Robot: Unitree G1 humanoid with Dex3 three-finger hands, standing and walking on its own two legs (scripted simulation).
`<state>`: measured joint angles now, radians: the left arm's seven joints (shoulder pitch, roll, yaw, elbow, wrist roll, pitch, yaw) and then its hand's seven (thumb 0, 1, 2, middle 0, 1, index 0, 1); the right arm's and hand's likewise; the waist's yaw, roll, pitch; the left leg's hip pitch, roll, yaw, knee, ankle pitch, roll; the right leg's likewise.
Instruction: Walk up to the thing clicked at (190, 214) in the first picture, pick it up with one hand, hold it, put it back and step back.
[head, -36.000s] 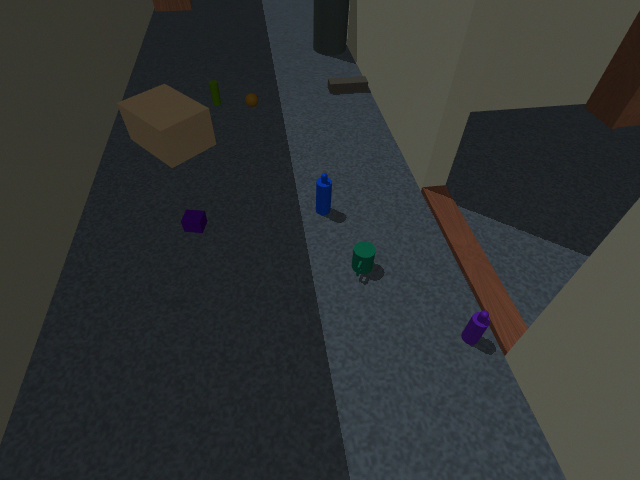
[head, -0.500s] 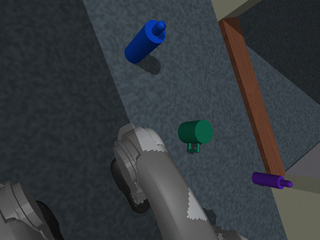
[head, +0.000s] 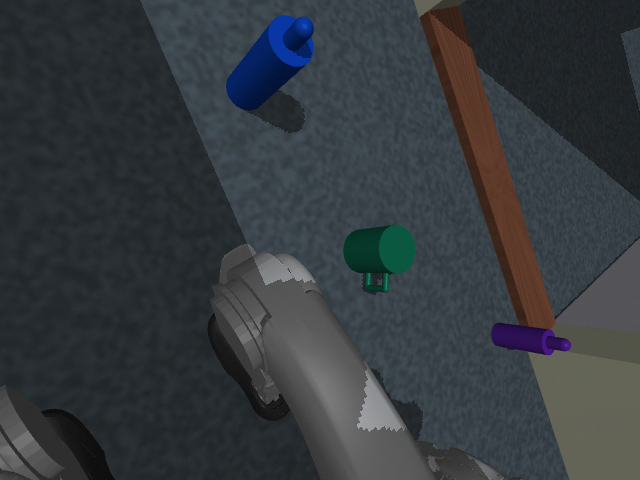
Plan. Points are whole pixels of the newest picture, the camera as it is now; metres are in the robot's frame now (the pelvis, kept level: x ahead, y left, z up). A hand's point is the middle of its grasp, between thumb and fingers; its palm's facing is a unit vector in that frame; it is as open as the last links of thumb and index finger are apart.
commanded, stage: rest palm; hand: left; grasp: from above
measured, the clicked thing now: out of the picture +0.47 +0.35 -0.29
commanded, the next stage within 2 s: none
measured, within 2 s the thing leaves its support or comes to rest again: neither
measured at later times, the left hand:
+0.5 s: hand out of the picture +0.47 +0.32 -0.25, palm faces +0.05 -0.45 -0.89, open 14.1 cm
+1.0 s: hand out of the picture +0.47 +0.33 -0.25, palm faces +0.05 -0.44 -0.90, open 13.9 cm
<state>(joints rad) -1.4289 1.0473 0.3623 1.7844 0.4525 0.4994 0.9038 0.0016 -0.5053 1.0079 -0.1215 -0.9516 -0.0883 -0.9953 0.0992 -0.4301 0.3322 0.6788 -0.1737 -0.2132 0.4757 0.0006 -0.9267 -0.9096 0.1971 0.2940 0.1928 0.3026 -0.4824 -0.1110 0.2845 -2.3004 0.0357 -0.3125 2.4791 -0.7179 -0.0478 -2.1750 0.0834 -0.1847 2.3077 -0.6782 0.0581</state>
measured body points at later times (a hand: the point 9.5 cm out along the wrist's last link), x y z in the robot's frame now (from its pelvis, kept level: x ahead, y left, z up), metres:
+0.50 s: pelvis +0.00 +0.00 +0.00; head +0.32 +0.10 +0.30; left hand +0.47 +0.34 -0.20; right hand -0.01 -0.26 -0.03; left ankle +0.06 +0.14 -0.29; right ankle +0.11 -0.12 -0.29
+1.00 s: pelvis +0.00 +0.00 +0.00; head +0.32 +0.10 +0.30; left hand +0.47 +0.34 -0.20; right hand +0.00 -0.26 -0.04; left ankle +0.06 +0.14 -0.29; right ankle +0.11 -0.12 -0.29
